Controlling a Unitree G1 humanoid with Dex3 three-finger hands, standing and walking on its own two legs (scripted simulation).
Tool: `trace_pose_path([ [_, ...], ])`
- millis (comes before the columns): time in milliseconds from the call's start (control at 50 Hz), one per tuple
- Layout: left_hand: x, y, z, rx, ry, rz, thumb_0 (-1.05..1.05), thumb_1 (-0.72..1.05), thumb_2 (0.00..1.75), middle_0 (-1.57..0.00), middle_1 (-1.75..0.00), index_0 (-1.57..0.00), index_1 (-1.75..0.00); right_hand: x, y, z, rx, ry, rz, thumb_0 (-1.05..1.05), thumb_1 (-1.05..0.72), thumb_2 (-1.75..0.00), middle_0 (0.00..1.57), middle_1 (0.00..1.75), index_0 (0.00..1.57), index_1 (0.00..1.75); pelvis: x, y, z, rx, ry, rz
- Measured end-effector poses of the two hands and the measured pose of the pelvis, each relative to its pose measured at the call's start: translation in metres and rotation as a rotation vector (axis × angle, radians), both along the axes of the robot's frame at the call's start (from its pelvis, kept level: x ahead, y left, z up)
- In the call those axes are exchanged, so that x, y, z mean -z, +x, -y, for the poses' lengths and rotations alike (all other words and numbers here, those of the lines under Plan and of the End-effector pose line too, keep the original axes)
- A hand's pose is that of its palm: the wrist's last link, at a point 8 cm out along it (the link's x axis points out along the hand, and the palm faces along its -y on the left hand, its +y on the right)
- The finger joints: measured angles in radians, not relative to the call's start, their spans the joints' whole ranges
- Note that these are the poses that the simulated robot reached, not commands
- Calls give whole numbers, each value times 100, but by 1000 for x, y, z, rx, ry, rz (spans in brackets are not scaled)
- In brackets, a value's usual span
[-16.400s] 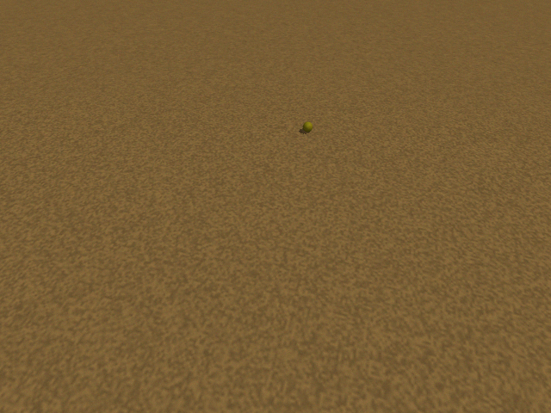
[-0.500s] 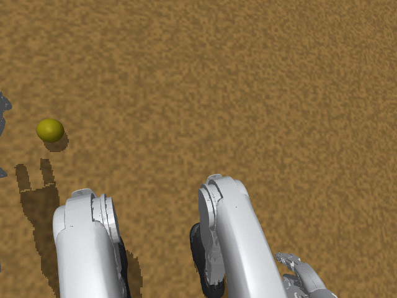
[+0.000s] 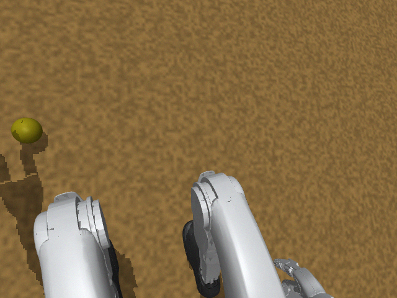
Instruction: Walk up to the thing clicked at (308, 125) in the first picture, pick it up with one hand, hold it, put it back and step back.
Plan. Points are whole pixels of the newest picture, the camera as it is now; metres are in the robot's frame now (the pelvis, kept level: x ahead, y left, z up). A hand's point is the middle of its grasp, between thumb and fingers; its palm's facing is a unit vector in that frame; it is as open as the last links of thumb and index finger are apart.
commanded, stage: rise first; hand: left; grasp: from above
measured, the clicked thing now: (27, 130) +0.49 +0.32 -0.30
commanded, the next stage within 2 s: approach in 1.36 s
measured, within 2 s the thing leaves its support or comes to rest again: neither
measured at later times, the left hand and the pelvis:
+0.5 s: hand out of the picture +0.43 +0.35 -0.18, palm faces -0.42 -0.12 -0.90, open 14.3 cm; pelvis +0.00 +0.00 -0.01, yaw -1 degrees
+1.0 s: hand out of the picture +0.45 +0.35 -0.19, palm faces -0.43 -0.12 -0.90, open 14.2 cm; pelvis +0.00 +0.00 -0.01, yaw -2 degrees
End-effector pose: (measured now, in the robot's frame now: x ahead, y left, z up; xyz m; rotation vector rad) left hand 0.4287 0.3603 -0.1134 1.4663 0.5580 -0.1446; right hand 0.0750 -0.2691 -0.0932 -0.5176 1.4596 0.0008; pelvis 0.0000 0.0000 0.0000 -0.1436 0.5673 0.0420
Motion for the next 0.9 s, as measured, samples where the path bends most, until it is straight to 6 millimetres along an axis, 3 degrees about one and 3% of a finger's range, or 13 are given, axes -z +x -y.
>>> trace_pose_path([
  [900, 17, 21, 9, 1, -1, -4, 0, -56, 102, -9, -103, -8, -103, -1, -22, -7, -16, 9, -2, 0, -91, -90, 20, 30, 20, 30, 11, -3, -1, 14, -19, 34],
])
